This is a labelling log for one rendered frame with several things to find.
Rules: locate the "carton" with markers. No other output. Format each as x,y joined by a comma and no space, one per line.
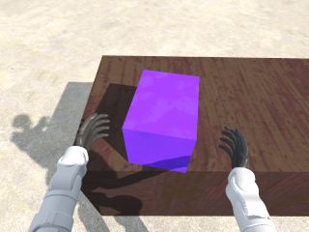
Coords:
160,129

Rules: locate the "left robot forearm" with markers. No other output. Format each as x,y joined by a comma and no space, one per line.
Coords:
60,199

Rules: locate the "right robot forearm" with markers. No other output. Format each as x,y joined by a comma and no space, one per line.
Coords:
249,210

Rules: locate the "robot left hand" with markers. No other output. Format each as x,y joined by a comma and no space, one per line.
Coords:
87,136

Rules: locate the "pedestal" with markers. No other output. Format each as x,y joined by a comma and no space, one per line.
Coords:
265,98

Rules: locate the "robot right hand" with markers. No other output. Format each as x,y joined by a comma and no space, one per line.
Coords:
238,153

